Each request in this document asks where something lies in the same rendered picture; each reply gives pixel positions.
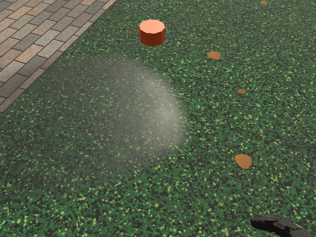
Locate right robot hand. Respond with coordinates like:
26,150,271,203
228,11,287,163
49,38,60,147
250,214,313,237

